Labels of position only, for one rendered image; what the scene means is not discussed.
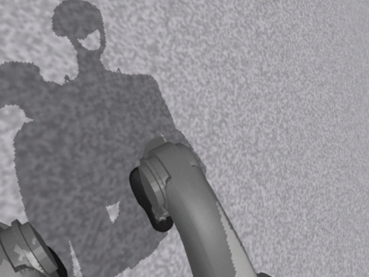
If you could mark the left robot foot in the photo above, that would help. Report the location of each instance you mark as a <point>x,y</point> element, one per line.
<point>62,272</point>

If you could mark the right robot foot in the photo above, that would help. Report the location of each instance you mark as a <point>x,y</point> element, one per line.
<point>143,201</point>

